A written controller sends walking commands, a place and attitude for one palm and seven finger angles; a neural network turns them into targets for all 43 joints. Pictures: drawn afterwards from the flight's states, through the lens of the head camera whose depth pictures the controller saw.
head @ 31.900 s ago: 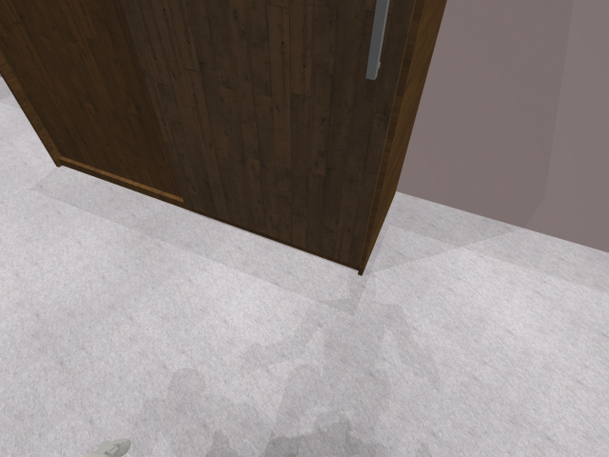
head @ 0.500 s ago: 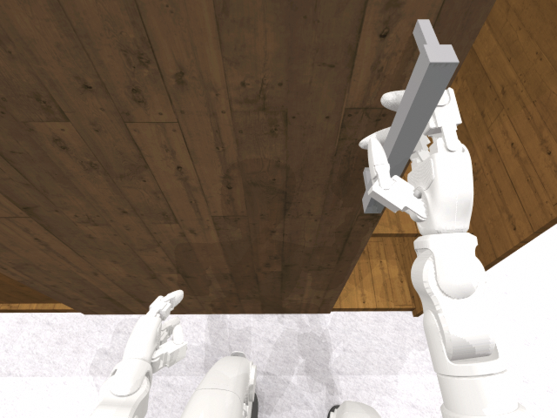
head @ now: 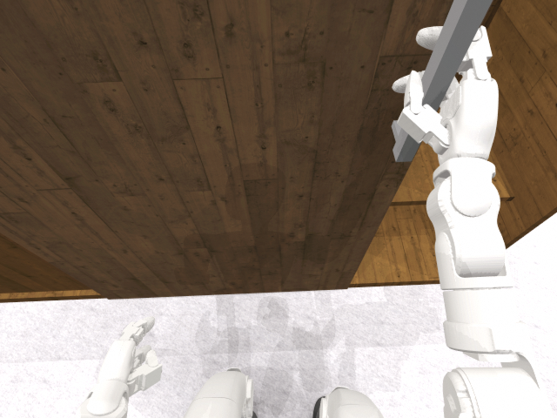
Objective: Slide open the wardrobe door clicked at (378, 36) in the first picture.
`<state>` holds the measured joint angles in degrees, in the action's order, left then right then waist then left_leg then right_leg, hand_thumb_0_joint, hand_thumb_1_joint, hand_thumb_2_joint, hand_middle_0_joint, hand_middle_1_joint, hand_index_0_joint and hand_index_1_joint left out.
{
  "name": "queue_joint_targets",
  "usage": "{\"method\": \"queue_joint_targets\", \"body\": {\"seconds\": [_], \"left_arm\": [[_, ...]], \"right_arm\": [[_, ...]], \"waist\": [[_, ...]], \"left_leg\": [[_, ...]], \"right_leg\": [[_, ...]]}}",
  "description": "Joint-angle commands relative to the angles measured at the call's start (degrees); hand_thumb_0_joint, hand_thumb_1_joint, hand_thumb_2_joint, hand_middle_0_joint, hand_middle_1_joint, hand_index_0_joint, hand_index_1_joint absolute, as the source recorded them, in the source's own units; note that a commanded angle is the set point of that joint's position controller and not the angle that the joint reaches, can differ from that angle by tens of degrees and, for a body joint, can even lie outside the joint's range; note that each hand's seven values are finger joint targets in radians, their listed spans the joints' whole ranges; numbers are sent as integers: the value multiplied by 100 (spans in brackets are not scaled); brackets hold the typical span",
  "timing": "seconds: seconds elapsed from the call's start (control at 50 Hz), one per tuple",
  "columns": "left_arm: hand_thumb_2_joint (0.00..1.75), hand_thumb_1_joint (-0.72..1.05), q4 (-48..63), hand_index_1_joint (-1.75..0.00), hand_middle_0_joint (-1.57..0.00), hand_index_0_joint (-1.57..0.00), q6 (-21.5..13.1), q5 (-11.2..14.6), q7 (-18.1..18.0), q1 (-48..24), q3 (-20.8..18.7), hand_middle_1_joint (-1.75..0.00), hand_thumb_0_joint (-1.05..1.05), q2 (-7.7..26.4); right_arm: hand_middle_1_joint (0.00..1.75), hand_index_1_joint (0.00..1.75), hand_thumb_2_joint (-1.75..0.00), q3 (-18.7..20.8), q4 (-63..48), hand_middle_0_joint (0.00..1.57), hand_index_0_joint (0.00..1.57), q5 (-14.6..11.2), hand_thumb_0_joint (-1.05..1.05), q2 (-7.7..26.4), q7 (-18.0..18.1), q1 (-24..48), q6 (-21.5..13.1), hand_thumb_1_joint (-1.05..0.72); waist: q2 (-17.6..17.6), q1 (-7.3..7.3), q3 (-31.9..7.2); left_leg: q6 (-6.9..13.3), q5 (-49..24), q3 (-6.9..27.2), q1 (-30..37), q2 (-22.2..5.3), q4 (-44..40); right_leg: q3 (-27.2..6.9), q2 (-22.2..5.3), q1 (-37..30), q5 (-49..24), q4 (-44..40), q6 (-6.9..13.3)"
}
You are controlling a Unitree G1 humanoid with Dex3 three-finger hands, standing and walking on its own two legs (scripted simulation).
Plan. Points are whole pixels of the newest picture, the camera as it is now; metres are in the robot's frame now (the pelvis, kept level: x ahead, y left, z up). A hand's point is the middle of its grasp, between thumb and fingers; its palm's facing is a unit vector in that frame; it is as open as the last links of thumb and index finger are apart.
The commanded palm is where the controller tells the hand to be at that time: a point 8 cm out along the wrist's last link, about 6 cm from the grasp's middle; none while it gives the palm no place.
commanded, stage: step sideways, sliding the door along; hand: right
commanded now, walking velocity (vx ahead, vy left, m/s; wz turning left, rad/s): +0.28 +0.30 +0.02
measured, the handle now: (426, 79) +0.46 -0.17 +0.20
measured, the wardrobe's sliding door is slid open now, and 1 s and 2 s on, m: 0.37 0.57 0.58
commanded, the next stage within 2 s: stop walking and hold the door there in 1.28 s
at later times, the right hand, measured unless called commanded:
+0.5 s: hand (332, 108) +0.42 -0.06 +0.19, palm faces +0.40 +0.91 -0.11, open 6.6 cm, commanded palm +0.39 -0.04 +0.18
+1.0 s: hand (216, 112) +0.42 +0.07 +0.19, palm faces +0.47 +0.88 -0.10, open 7.0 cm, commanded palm +0.38 +0.10 +0.18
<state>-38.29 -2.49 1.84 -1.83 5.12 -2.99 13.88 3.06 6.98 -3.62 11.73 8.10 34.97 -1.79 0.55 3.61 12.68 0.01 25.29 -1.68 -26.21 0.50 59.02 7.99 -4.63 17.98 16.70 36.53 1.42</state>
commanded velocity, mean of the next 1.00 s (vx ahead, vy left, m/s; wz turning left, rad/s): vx -0.13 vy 0.29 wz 0.07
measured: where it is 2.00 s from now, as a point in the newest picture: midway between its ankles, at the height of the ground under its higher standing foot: outside the picture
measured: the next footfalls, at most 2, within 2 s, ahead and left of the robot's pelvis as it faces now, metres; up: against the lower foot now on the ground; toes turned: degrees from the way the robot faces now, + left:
left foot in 0.36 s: +0.03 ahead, +0.28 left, +0.00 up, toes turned +5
right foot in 0.58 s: +0.07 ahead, +0.06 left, +0.00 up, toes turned -16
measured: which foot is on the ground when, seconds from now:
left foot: up 0.00-0.34, down 0.36-0.56, up 0.58-0.94, down 0.96-1.00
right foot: down 0.00-0.36, up 0.38-0.56, down 0.58-0.96, up 0.98-1.00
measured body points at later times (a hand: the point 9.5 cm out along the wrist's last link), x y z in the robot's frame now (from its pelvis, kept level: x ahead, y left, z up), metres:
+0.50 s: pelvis +0.00 +0.17 +0.00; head +0.10 +0.19 +0.44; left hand +0.21 +0.38 -0.13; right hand +0.39 -0.11 +0.20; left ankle -0.01 +0.27 -0.72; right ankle -0.01 +0.03 -0.67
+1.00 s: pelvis +0.05 +0.33 -0.01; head +0.13 +0.34 +0.43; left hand +0.30 +0.50 -0.10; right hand +0.39 +0.02 +0.20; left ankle +0.08 +0.46 -0.73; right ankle +0.03 +0.10 -0.71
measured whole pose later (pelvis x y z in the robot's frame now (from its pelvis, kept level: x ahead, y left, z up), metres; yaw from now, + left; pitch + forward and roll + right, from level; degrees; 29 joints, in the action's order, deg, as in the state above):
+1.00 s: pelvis +0.05 +0.33 -0.01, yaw -3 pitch -2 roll +2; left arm -33.4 -8.3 3.2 0.8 3.0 -0.3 11.5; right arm 13.5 9.2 -5.3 15.7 8.7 31.4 -2.6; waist -5.6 7.9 12.5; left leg -0.7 16.2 -5.2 -17.3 -0.6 36.6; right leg -0.2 -17.1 19.0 24.8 44.8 -3.3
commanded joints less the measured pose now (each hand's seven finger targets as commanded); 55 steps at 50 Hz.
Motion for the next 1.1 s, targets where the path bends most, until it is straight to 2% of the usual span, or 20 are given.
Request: {"method": "queue_joint_targets", "body": {"seconds": [0.0,0.08,0.28,0.32,0.36,0.4,0.46,0.5,0.52,0.54,0.56,0.58,0.64,0.7,0.84,0.9,0.94,0.96,1.0,1.08], "left_arm": [[90,90,761,-30,-20,-20,-291,65,217,-448,-108,-30,0,589],[90,90,847,-30,-20,-20,-192,76,149,-240,-226,-30,0,735],[90,90,909,-30,-20,-20,-217,169,162,-160,-100,-30,0,632],[90,90,920,-30,-20,-20,-234,281,184,-238,-21,-30,0,479],[90,90,978,-30,-20,-20,-266,259,26,-681,62,-30,0,213],[90,90,797,-30,-20,-20,-241,217,-85,-436,12,-30,0,395],[90,90,705,-30,-20,-20,-224,148,-110,-455,163,-30,0,274],[90,90,748,-30,-20,-20,-117,140,-184,-370,62,-30,0,353],[90,90,796,-30,-20,-20,-82,107,-218,-193,-76,-30,0,454],[90,90,915,-30,-20,-20,-145,111,-161,-120,-281,-30,0,796],[90,90,928,-30,-20,-20,-186,115,52,-37,-236,-30,0,778],[90,90,1017,-30,-20,-20,-174,204,207,-151,-313,-30,0,927],[90,90,951,-30,-20,-20,-382,90,260,-256,-233,-30,0,695],[90,90,1055,-30,-20,-20,-460,83,263,-179,-329,-30,0,735],[90,90,1260,-30,-20,-20,-769,100,262,-71,-248,-30,0,634],[90,90,1240,-30,-20,-20,-867,203,274,-83,-161,-30,0,507],[90,90,1351,-30,-20,-20,-848,237,166,-418,-8,-30,0,104],[90,90,1300,-30,-20,-20,-857,126,67,-707,31,-30,0,112],[90,90,1113,-30,-20,-20,-798,142,-28,-389,5,-30,0,232],[90,90,904,-30,-20,-20,-593,135,-96,-545,152,-30,0,244]], "right_arm": [[140,140,-90,-1667,-1926,45,45,16,0,-817,-583,3584,-824,-90],[140,140,-90,-1529,-1369,45,45,59,0,-705,-627,3629,-551,-90],[140,140,-90,-1062,-758,45,45,-89,0,-194,-521,3659,-670,-90],[140,140,-90,-896,-770,45,45,-36,0,48,-490,3585,-718,-90],[140,140,-90,-394,-722,45,45,40,0,884,-356,3443,-696,-90],[140,140,-90,-429,-1168,45,45,-109,0,726,-285,3178,-678,-90],[140,140,-90,-695,-1598,45,45,-133,0,139,-206,3100,-880,-90],[140,140,-90,-795,-1750,45,45,-101,0,47,-242,2906,-1029,-90],[140,140,-90,-901,-1994,45,45,-185,0,11,-288,2915,-1100,-90],[140,140,-90,-1038,-2197,45,45,-271,0,-234,-356,2747,-1086,-90],[140,140,-90,-1030,-2002,45,45,-190,0,-391,-409,2796,-1069,-90],[140,140,-90,-917,-1605,45,45,-81,0,-339,-429,2761,-1004,-90],[140,140,-90,-1182,-2366,45,45,44,0,-415,-499,3209,-1001,-90],[140,140,-90,-1113,-2145,45,45,57,0,-377,-569,2767,-796,-90],[140,140,-90,-849,-1898,45,45,-5,0,-114,-583,2281,-921,-90],[140,140,-90,-665,-1929,45,45,65,0,118,-552,1979,-1016,-90],[140,140,-90,-314,-2117,45,45,167,0,863,-510,1896,-1046,-90],[140,140,-90,10,-2096,45,45,174,0,1192,-432,1598,-922,-90],[140,140,-90,-18,-2730,45,45,-23,0,916,-337,1402,-974,-90],[140,140,-90,64,-3039,45,45,-53,0,735,-134,1275,-1308,-90]], "waist": [[-1412,-521,-3164],[-1297,-544,-3015],[-2102,-496,-3310],[-929,-350,-3378],[1743,-100,-3124],[2099,-140,-3191],[1350,-221,-3135],[690,-404,-3292],[305,-586,-3558],[-1232,-475,-3943],[-958,-482,-4308],[-595,-435,-4023],[-1620,-517,-3248],[-1736,-471,-3123],[-2267,-498,-3075],[-1657,-374,-3208],[1132,-233,-3074],[1376,21,-3023],[1963,-103,-3329],[892,-370,-3471]], "left_leg": [[-86,-283,603,-1209,-540,1297],[-207,-802,28,-740,-427,768],[-261,-823,-781,1246,151,-2432],[-80,-2158,-303,2277,-391,-3737],[845,-6385,1673,3297,-2165,-3369],[1008,-7393,1495,3993,-2127,-2793],[892,-7201,704,4186,-1600,-2259],[476,-6579,128,3492,-1184,-1453],[105,-5168,-42,1960,-940,-743],[-267,-853,4,-494,-319,249],[-170,1301,624,-579,-312,966],[-80,1216,825,-846,-348,1332],[-225,356,497,-859,-510,889],[-307,-362,-17,-371,-333,254],[-325,-570,-546,642,72,-1736],[-330,-2223,-596,1496,103,-3232],[223,-7135,1024,2554,-1459,-3470],[583,-8602,1768,2372,-1993,-3311],[918,-8641,1795,3227,-2099,-2746],[755,-8389,874,3858,-1448,-2014]], "right_leg": [[-1634,-2326,-2823,-4030,-1035,708],[-855,-1831,-2308,-2977,-1265,456],[-501,-1522,-2090,-3432,-335,233],[-432,-1003,-1209,-2038,619,4],[-408,194,1558,2424,3185,-89],[-822,20,1931,2542,3676,-301],[-384,-24,1481,1655,1080,-354],[88,-64,-284,-752,-1496,-449],[-352,-684,-2218,-3217,-1757,-154],[-2369,-2575,-4221,-7388,-915,706],[-2594,-3143,-4273,-8306,-531,1147],[-2120,-3094,-4076,-7237,-455,1186],[-995,-2529,-3103,-5577,-869,740],[-244,-2105,-2716,-5083,-991,414],[32,-1893,-2581,-4884,-715,169],[-17,-1423,-2308,-3733,201,219],[63,-173,-81,1352,2037,131],[-401,300,578,2683,3050,-131],[-1116,11,1024,2669,3175,-378],[-549,-71,322,739,-350,-519]]}}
